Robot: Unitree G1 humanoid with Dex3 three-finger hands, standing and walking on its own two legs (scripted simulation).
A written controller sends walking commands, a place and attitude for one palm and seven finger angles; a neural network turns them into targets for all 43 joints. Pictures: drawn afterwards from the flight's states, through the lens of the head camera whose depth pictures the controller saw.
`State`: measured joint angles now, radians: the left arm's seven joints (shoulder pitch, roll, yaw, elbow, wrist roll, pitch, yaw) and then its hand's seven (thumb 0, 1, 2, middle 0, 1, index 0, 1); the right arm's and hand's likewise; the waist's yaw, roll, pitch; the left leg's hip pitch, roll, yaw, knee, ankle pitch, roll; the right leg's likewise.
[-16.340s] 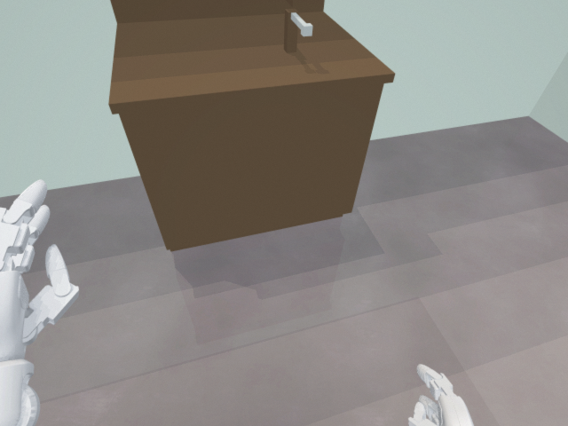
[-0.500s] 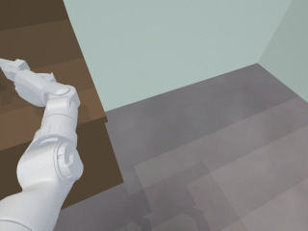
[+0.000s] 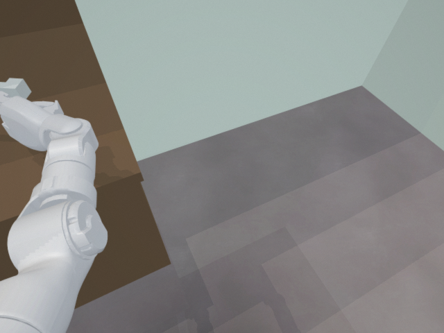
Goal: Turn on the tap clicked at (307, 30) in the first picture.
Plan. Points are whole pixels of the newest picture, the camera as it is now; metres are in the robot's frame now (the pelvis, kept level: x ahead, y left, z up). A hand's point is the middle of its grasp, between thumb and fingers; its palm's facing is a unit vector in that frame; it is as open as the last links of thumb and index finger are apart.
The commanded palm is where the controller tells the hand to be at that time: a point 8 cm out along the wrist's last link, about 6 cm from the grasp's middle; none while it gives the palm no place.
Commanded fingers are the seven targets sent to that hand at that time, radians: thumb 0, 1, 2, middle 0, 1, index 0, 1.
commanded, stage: lift the hand up off the lever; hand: left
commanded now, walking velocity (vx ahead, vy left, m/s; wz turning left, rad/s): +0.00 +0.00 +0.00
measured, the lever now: (16, 89) +0.54 +0.32 +0.15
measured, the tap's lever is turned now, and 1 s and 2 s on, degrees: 61 63 63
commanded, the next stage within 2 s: none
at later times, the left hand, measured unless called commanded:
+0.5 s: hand (49, 100) +0.51 +0.26 +0.15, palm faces +0.83 -0.54 -0.13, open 7.8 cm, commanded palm +0.45 +0.27 +0.16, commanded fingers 0.00 0.90 0.90 -0.15 -0.15 -0.15 -0.15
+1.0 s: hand (44, 94) +0.50 +0.25 +0.17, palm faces +0.83 -0.54 -0.13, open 7.8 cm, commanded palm +0.44 +0.26 +0.18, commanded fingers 0.00 0.90 0.90 -0.15 -0.15 -0.15 -0.15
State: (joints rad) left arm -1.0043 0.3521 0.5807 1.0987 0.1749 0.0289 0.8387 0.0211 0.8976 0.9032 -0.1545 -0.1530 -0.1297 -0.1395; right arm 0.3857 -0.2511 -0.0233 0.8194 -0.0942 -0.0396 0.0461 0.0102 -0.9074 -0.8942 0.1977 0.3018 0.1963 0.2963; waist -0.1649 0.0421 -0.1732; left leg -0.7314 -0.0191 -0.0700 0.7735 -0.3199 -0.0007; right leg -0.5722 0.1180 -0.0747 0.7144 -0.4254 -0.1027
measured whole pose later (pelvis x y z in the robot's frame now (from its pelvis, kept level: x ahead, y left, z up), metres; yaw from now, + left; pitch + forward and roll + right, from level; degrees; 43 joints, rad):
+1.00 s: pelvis +0.00 +0.02 +0.01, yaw +0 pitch +13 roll -1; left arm -1.02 0.31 0.55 1.04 0.15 0.14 0.84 0.02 0.90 0.90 -0.15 -0.15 -0.16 -0.15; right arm 0.36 -0.24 -0.02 0.84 -0.09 -0.05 0.04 0.01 -0.91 -0.89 0.20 0.30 0.20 0.30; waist -0.14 0.05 -0.16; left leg -0.62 -0.03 -0.05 0.70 -0.29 0.02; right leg -0.46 0.10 -0.06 0.63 -0.39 -0.08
